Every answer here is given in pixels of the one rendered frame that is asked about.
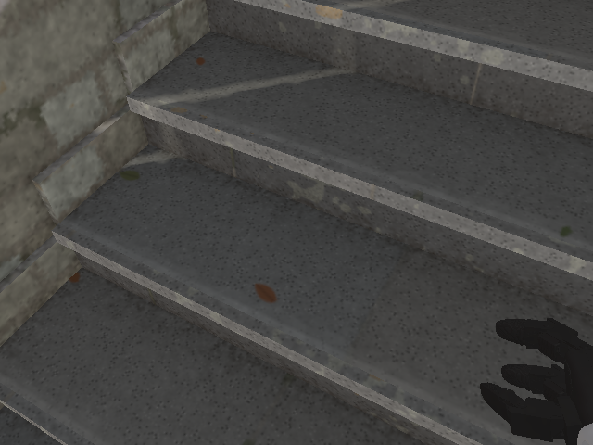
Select robot right hand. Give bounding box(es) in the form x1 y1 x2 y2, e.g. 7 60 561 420
480 318 593 445

